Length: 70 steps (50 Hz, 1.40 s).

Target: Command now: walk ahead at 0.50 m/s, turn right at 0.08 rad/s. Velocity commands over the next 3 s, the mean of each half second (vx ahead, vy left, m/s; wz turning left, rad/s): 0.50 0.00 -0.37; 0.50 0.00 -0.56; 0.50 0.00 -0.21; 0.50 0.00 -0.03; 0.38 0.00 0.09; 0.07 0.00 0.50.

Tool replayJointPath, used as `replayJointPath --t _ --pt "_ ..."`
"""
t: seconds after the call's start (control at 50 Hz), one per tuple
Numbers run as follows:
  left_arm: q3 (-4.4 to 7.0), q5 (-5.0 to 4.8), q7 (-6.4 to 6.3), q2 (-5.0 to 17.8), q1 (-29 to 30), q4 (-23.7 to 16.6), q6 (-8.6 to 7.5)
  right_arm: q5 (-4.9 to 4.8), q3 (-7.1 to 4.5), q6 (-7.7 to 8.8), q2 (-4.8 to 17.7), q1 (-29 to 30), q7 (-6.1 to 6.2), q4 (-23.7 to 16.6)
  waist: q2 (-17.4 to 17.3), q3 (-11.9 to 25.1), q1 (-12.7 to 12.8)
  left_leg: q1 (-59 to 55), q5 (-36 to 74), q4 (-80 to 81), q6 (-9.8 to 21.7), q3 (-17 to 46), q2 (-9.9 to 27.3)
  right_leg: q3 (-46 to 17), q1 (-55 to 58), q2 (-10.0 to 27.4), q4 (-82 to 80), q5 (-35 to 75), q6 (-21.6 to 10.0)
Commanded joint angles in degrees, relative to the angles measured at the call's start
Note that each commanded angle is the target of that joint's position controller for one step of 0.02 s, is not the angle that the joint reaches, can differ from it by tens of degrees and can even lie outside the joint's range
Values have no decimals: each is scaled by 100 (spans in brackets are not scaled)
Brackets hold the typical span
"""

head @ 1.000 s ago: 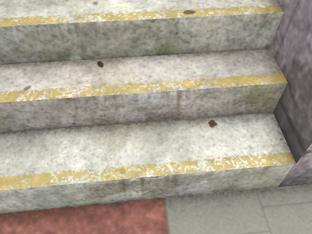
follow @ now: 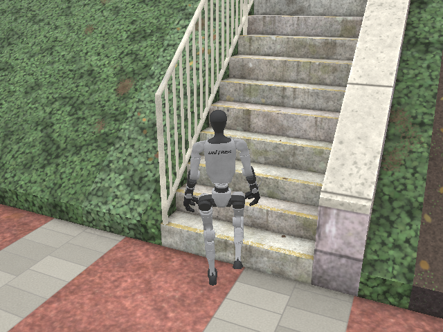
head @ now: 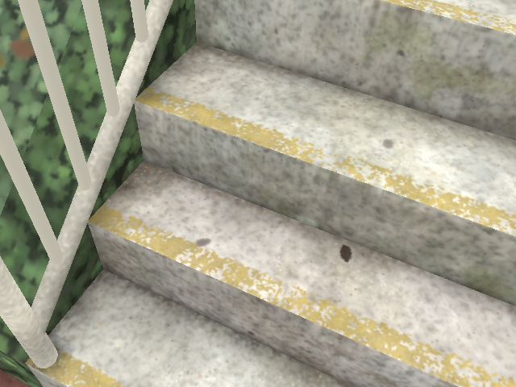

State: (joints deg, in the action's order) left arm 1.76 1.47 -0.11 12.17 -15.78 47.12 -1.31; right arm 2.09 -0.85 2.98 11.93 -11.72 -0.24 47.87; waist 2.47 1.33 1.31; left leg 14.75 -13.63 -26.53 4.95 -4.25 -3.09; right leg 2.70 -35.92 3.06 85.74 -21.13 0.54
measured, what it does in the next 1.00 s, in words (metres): climbs, turning right: right foot 0.21 m higher, then left foot 0.19 m higher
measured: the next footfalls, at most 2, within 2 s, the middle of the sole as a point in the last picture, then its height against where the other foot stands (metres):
right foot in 0.40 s outside the picture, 0.21 m higher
left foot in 0.92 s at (293, 276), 0.19 m higher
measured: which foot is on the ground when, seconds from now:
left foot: down 0.00-0.44, up 0.46-0.90, down 0.92-1.00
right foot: up 0.00-0.38, down 0.40-0.90, up 0.92-1.00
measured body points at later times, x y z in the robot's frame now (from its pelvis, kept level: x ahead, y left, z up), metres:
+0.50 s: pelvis +0.19 -0.07 +0.07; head +0.22 -0.05 +0.52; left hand +0.45 +0.06 -0.03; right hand +0.15 -0.32 -0.06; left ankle +0.07 +0.08 -0.53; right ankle +0.24 -0.14 -0.53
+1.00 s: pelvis +0.48 -0.11 +0.30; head +0.52 -0.13 +0.74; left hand +0.66 +0.09 +0.17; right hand +0.58 -0.39 +0.22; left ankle +0.56 -0.03 -0.34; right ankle +0.30 -0.15 -0.30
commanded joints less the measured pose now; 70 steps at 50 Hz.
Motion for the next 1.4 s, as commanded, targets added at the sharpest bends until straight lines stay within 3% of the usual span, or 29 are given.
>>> replayJointPath --t 0.02,0.12,0.24,0.32,0.4,0.42,0.44,0.46,0.48,0.54,0.64,0.78,0.84,0.86,0.88,0.9,0.92,0.94,0.96,1.0,1.06,1.14,1.22,1.26,1.3,1.32,1.34,1.36,1.4 --pt "137 -40 -88 227 -382 -152 150 28 -162 185 787 -574 16 52 -672 140 -73 -536 2658 882 762 1069 1809 -236 -1109 -458 2227 5 -124" --pt "-53 -21 -258 -281 1259 -1022 220 23 -58 239 559 -1561 101 701 -608 -534 -298 -1294 -835 1424 646 1358 2192 -656 -4175 -596 4265 -676 -519" --pt "-352 59 -290 -731 2179 -1792 234 -75 78 417 570 -1725 122 1212 -275 -926 -49 -972 -919 1924 299 707 2094 -459 -5111 -341 4420 -907 -656" --pt "-626 109 -139 -812 2688 -2411 316 -244 117 308 760 -1724 349 1317 -446 -570 -81 -789 2232 2875 453 -197 1722 499 -3342 140 1666 -1202 -695" --pt "-383 -69 -44 -262 335 -1340 313 -460 -100 121 1655 -1487 449 641 -1608 1839 726 -1751 12381 -482 630 -918 2162 1394 877 -1351 -756 -1409 -1063" --pt "-199 -9 -30 140 -75 -1178 241 -467 -212 141 1835 -1167 283 201 -1750 2253 960 -1102 11775 -1863 460 -847 1950 197 1750 -1404 -1600 -1189 -1332" --pt "76 -29 -127 838 -427 -1010 291 -396 -230 250 1743 -605 57 -376 -513 2136 1198 1075 8602 -4288 96 -602 1099 -2707 2844 -352 -3356 -2069 -1958" --pt "359 47 -287 1462 -173 -925 426 -131 -264 331 1311 182 -196 -579 829 2265 1004 2254 1539 -6739 -108 223 -196 -5997 2892 463 -6157 -1916 -2272" --pt "383 78 -302 1327 276 -914 391 157 -92 260 543 -36 -275 -821 245 1802 493 2926 1238 -8226 -108 1229 130 -6129 2318 766 -6516 -2046 -2021" --pt "87 124 -244 263 475 58 119 201 197 97 -397 153 -8 -1287 -484 -665 -404 4196 810 -9032 -69 930 319 -3954 128 265 -5850 -1388 -1461" --pt "84 -97 40 157 184 527 -363 230 283 11 -404 368 167 -1562 -355 -723 -625 4771 652 -8171 -22 609 680 -1907 363 -310 -6104 559 -1270" --pt "233 -90 -120 493 -1555 850 -388 226 521 44 -858 3059 104 -2929 131 -653 500 6644 -1318 -8500 18 127 737 -2573 2254 105 -7480 1091 -1427" --pt "325 -227 -361 521 -1309 526 -272 55 519 -152 -889 2466 -28 -2825 201 220 312 3550 -1240 -5951 102 -569 632 -1858 2021 335 -8439 3907 -1545" --pt "334 -257 -364 640 -682 180 -310 10 401 -127 -821 1617 42 -2443 377 1139 -325 1356 -1544 -5430 351 -346 304 -1337 1714 339 -7571 7855 -1377" --pt "575 -337 -314 1305 -219 -138 -445 -209 69 -114 -152 176 165 -2223 777 2244 -1143 15 -1237 -4893 275 -16 140 -1641 2286 496 -6234 10789 -1259" --pt "747 -506 -188 1677 206 -301 -623 -191 -135 27 431 -494 156 -2030 -24 3056 -1599 -1116 -720 -3487 303 376 394 -1609 2408 281 -4463 10872 -922" --pt "703 -362 -39 1446 385 -356 -808 -203 -279 38 685 -604 167 -1756 -478 3194 -1636 -1289 -1309 -2183 162 791 501 -1588 2476 -127 -3040 9032 -856" --pt "492 -272 164 329 737 -765 -857 -121 -357 25 945 -806 221 -1317 -2430 2652 -1297 -2283 1122 -1009 828 3426 2127 -1426 -133 -1169 -832 2048 -445" --pt "429 9 190 95 498 -1127 -840 -72 -429 -49 935 -524 297 -1446 -1966 2750 -922 -1986 1737 -385 1133 5109 2808 -1585 -941 -1132 1479 1108 -324" --pt "239 173 150 -457 929 -1174 -607 -92 -290 -55 3 -212 309 -674 -207 683 -426 -514 -930 -826 1098 3794 2291 -1209 -2302 -748 2688 1571 -613" --pt "-75 74 3 -796 918 -1450 -354 108 -116 254 -593 -479 165 218 -372 -504 30 245 -744 119 579 2153 1901 -1687 -3333 -797 3965 621 -868" --pt "-231 -60 -116 -804 2075 -1997 -171 -6 -180 601 -206 -813 -11 665 -374 -1188 161 466 692 1638 442 813 1993 -1255 -4181 -683 3962 -246 -932" --pt "-304 -5 -123 -685 3211 -2602 -110 -110 -243 572 158 -1449 71 1024 -82 -1009 -45 -120 1424 2722 349 -175 1513 -304 -3951 -399 2153 -746 -1067" --pt "-328 -151 153 -489 2650 -2102 25 -437 -218 506 391 -1242 177 658 110 295 -56 860 4654 2990 820 -691 1058 1456 379 -533 -641 172 -1040" --pt "-142 -230 -2 -247 560 -1595 148 -466 -543 753 1812 -1372 93 426 -1114 2104 765 -725 9605 683 786 -408 1706 1249 2114 -889 -1193 286 -942" --pt "-76 -120 -59 -93 -138 -1431 144 -636 -638 811 1897 -1122 -25 363 -1421 2592 1112 -1374 10311 -551 622 -259 1789 876 2607 -919 -2331 507 -974" --pt "111 -23 -39 325 -275 -1203 108 -592 -627 885 1539 -1055 -121 170 -1453 2693 1076 -1229 8516 -1858 378 176 1435 -174 3007 -899 -3750 441 -1015" --pt "436 43 -85 1182 -234 -865 58 -564 -506 790 564 -933 -292 -316 696 2474 683 1653 1509 -5455 -273 423 -201 -3953 4070 1078 -5362 2044 -1944" --pt "473 -46 -59 997 741 -810 -10 -70 -411 611 -66 -623 -200 -897 -211 2352 99 2754 1068 -9246 -207 1665 -215 -4797 2968 1227 -6402 -383 -1892"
